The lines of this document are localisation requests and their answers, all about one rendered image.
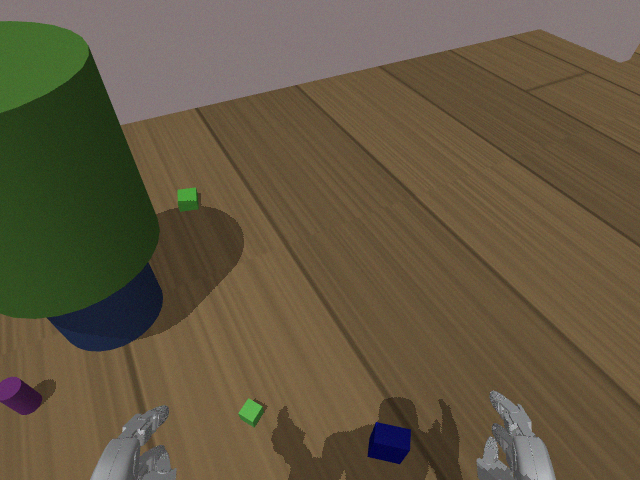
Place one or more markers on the potted plant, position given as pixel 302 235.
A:
pixel 77 227

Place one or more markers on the right robot hand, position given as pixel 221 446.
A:
pixel 526 454

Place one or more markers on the left robot hand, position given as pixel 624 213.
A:
pixel 121 458

